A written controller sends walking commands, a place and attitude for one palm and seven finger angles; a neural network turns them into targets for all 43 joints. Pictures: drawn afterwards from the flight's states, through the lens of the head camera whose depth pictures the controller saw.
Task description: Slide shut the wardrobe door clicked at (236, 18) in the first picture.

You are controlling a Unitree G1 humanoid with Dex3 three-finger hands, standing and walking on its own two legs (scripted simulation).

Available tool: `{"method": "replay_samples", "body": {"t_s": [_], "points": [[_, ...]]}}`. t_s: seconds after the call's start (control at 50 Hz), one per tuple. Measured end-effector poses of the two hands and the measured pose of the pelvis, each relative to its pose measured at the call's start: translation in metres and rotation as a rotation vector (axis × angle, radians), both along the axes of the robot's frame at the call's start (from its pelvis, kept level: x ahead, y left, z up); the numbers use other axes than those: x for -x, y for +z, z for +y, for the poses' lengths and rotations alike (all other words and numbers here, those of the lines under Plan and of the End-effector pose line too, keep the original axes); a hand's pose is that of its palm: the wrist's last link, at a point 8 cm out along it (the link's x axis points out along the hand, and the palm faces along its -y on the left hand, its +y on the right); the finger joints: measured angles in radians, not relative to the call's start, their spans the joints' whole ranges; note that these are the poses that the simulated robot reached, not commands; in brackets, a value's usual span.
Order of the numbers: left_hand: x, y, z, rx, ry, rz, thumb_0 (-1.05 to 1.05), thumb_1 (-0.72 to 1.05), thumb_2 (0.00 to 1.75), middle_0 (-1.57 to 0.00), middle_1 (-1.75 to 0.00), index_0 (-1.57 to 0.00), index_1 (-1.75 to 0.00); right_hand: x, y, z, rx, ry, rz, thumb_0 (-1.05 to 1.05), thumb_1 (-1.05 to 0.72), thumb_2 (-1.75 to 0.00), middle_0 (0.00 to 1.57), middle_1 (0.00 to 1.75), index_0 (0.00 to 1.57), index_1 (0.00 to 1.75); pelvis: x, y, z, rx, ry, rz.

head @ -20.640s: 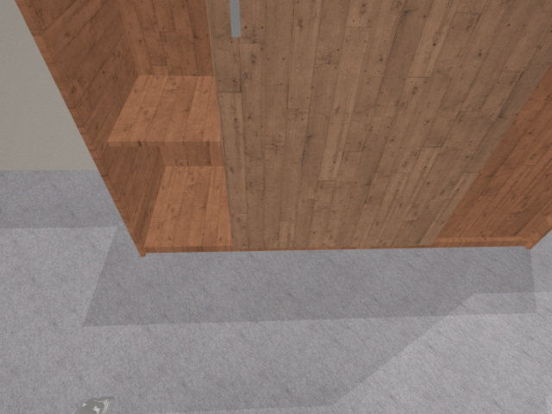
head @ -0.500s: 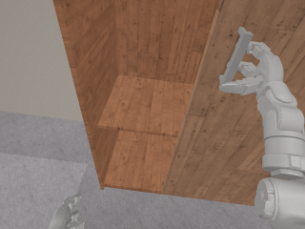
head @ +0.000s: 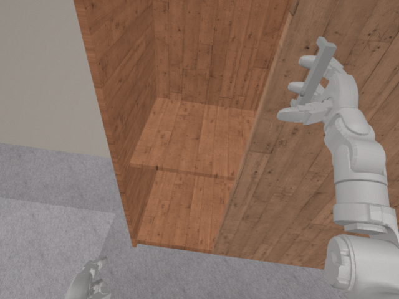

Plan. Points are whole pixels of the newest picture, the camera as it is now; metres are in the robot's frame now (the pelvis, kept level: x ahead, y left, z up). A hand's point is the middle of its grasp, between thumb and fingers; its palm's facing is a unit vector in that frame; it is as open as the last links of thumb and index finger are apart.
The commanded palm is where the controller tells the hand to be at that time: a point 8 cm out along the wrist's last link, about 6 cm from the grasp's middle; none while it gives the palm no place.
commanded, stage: slide the fingers in behind the handle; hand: right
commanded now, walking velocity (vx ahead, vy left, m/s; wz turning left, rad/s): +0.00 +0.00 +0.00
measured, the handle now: (308, 80) +0.48 -0.16 +0.26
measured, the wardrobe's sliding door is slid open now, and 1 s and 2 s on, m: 0.38 0.38 0.38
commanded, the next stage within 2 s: grip the handle and tug to test in 0.58 s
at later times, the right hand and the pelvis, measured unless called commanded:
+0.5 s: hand (303, 94) +0.42 -0.13 +0.26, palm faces +0.02 +1.00 +0.00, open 14.2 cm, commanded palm +0.39 -0.19 +0.26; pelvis +0.01 +0.00 +0.00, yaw +0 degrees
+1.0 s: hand (302, 94) +0.42 -0.13 +0.26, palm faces +0.05 +1.00 -0.02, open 11.9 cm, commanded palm +0.39 -0.18 +0.26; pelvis +0.01 +0.00 +0.00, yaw +0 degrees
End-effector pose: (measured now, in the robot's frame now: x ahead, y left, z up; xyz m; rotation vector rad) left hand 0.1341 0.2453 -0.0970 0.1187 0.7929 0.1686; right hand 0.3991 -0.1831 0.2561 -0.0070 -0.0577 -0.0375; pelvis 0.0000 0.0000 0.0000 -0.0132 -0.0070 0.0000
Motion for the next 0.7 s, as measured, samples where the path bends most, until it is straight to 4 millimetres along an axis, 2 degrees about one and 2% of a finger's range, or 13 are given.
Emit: {"method": "replay_samples", "body": {"t_s": [0.22, 0.46, 0.7], "points": [[-0.009, 0.004, 0.001, 0.002, 0.003, -0.020, 0.01, 0.91, 0.90, -0.20, -0.30, -0.20, -0.30, 0.003, 0.000, 0.001, -0.001, -0.001, -0.013, -0.01, 0.50, -0.30, 0.28, 1.20, 0.24, 1.18, -0.004, 0.000, 0.001, 0.003, 0.007, -0.004], [-0.020, 0.010, 0.004, -0.013, 0.008, -0.031, 0.01, 0.91, 0.90, -0.20, -0.30, -0.20, -0.30, 0.002, 0.000, -0.001, -0.005, 0.016, -0.012, -0.01, 0.50, -0.30, 0.29, 1.20, 0.27, 1.17, -0.009, 0.000, 0.000, 0.005, 0.010, -0.001], [-0.019, 0.005, -0.001, -0.006, -0.005, -0.006, 0.01, 0.91, 0.90, -0.20, -0.30, -0.20, -0.30, 0.002, 0.000, -0.001, -0.003, 0.006, -0.002, -0.01, 0.50, -0.30, 0.30, 1.20, 0.28, 1.18, -0.009, 0.000, 0.000, 0.004, 0.002, -0.001]]}}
